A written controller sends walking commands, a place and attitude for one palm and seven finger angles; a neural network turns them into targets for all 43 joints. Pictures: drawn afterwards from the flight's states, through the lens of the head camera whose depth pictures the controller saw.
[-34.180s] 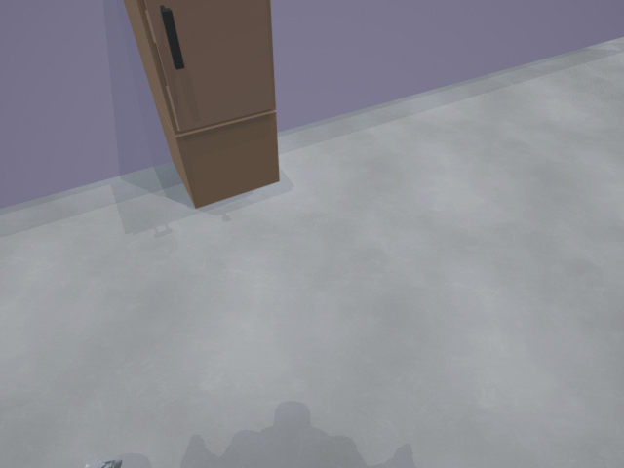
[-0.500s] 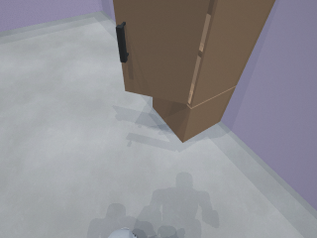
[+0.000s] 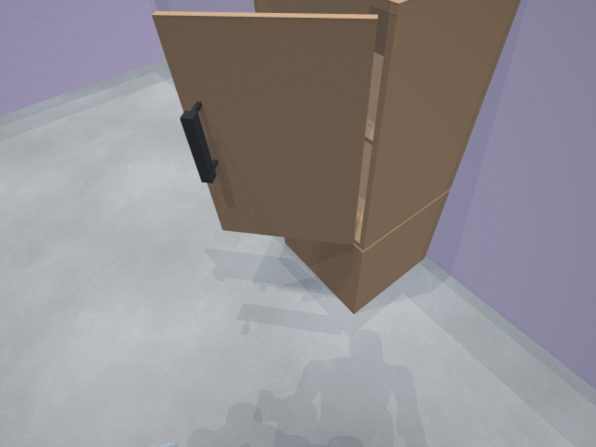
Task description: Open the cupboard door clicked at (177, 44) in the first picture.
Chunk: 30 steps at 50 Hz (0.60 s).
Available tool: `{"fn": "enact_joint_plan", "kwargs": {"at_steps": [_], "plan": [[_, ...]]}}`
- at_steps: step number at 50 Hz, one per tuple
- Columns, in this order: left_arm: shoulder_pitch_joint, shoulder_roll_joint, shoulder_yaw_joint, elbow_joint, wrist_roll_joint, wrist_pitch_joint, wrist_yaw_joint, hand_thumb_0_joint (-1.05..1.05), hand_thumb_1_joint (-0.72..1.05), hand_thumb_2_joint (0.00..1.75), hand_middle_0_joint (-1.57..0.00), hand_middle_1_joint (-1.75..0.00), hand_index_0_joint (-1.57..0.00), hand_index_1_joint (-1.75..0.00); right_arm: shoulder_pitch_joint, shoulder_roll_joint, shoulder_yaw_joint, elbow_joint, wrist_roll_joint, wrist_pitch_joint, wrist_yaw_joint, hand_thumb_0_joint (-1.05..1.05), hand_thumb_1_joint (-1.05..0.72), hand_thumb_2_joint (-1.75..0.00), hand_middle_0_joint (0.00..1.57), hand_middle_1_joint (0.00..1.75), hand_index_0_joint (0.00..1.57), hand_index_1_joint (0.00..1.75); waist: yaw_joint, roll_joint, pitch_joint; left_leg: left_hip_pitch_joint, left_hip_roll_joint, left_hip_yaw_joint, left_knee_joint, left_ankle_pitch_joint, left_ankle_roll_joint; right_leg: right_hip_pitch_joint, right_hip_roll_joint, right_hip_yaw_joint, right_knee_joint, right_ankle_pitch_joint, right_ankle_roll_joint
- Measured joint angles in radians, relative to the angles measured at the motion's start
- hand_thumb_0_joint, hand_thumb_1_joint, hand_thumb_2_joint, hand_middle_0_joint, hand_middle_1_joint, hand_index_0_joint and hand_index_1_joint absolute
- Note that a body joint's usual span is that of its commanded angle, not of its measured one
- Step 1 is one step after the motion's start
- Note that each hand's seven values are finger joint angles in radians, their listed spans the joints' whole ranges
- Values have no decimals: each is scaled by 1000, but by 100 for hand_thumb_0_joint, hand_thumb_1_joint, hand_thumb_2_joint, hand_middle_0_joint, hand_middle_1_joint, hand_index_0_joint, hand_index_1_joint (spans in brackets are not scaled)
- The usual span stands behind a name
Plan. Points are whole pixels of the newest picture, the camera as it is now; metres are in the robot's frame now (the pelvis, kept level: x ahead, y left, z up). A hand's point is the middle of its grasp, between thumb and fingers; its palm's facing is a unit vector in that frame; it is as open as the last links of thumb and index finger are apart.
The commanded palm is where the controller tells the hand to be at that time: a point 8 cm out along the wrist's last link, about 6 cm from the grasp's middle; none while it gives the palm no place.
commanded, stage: take the last steps up to it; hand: left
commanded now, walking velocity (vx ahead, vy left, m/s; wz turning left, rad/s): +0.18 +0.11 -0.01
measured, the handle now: (203, 143) +0.70 +0.25 +0.00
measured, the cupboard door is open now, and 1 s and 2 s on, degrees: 42 42 42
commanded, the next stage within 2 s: come to a stop and stand still in 0.06 s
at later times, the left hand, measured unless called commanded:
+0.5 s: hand out of the picture +0.11 +0.26 -0.19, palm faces +0.04 -0.98 -0.22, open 7.3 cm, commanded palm none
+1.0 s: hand out of the picture +0.15 +0.22 -0.18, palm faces -0.04 -0.98 -0.19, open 7.3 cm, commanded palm none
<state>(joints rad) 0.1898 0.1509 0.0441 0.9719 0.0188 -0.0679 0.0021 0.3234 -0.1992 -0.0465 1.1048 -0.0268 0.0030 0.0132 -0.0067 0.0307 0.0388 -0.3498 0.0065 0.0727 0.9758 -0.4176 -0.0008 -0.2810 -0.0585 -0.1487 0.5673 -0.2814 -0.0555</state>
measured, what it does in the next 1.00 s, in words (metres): walks ahead: left foot, then right foot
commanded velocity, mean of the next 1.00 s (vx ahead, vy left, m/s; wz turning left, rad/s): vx -0.08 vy -0.04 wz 0.00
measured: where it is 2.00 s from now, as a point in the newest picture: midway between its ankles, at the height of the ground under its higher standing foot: outside the picture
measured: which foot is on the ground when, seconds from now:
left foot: up 0.00-0.28, down 0.30-0.64, up 0.66-0.86, down 0.88-1.00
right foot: down 0.00-0.30, up 0.32-0.62, down 0.64-1.00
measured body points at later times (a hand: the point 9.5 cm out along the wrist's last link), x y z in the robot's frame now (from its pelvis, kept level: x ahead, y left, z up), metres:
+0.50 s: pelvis +0.11 +0.06 -0.01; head +0.15 +0.08 +0.44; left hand +0.11 +0.31 -0.17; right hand +0.22 -0.16 -0.15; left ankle +0.20 +0.18 -0.73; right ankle +0.05 -0.05 -0.68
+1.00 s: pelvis +0.09 +0.04 +0.00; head +0.12 +0.06 +0.45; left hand +0.15 +0.27 -0.16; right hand +0.08 -0.20 -0.14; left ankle +0.08 +0.15 -0.73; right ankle +0.08 -0.08 -0.73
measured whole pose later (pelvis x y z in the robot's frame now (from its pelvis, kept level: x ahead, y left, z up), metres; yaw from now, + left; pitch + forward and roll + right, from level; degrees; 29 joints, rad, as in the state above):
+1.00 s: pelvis +0.09 +0.04 +0.00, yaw -2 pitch +1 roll -1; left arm 0.24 0.21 0.01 0.99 0.02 0.00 0.02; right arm 0.30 -0.17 -0.03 1.04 -0.02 0.01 -0.01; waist -0.02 -0.03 0.03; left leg -0.25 0.02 0.02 0.55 -0.32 0.01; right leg -0.25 -0.01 -0.08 0.51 -0.28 -0.01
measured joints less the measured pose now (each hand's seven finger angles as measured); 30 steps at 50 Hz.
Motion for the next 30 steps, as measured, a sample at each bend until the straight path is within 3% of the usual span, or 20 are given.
{"fn": "enact_joint_plan", "kwargs": {"at_steps": [2,6,13,15,18,21,23,26,30], "plan": [[29,-7,4,17,-6,-7,10,-1,92,90,-19,-30,-20,-30,-19,4,-1,-7,1,-2,1,1,-91,-90,20,29,20,30,-3,-7,-4,-68,23,-11,28,58,-18,52,5,0,-82,24,7],[78,13,7,64,-5,-13,11,-1,95,90,-20,-30,-21,-30,-56,20,-2,-36,5,-7,7,1,-91,-90,20,29,20,30,3,-31,-11,-138,59,-13,-94,147,-44,138,-4,2,-200,47,19],[151,9,-12,138,-1,17,14,0,92,90,-20,-30,-20,-30,-143,27,10,-64,11,-14,9,1,-91,-90,20,29,20,30,41,-48,10,-84,44,6,-398,277,-36,223,-33,9,-179,-34,78],[180,1,-21,148,-5,35,23,0,92,90,-20,-30,-20,-30,-157,19,18,-77,10,-27,2,1,-91,-90,20,29,20,30,49,-26,5,-34,58,3,-463,423,-11,208,-20,17,-87,-102,98],[169,24,-24,151,-11,77,40,0,91,90,-20,-30,-20,-30,-199,49,25,-82,13,-23,-21,1,-91,-90,20,29,20,30,50,-80,18,-37,35,31,-393,241,19,121,-32,78,126,-258,92],[122,35,-13,128,-13,110,40,0,91,90,-20,-30,-20,-30,-236,62,30,-106,11,-7,-40,1,-91,-90,20,29,20,30,46,-81,40,-46,39,35,-390,240,15,-9,12,115,373,-322,87],[95,40,-2,99,-13,120,34,0,91,90,-20,-30,-20,-30,-251,62,28,-116,8,3,-48,1,-90,-90,20,30,20,30,42,-67,47,-49,49,34,-402,251,25,-75,35,116,461,-315,86],[64,52,14,55,-10,129,22,0,91,90,-19,-30,-20,-30,-259,53,20,-120,4,15,-51,1,-90,-90,20,30,20,30,39,-48,42,-51,67,39,-423,269,22,-128,49,109,475,-276,85],[41,61,22,9,-4,125,12,0,91,90,-19,-30,-20,-30,-236,22,3,-116,-4,29,-43,1,-90,-90,20,30,20,30,23,-12,20,-58,89,29,-434,288,6,-75,39,82,269,-209,63]]}}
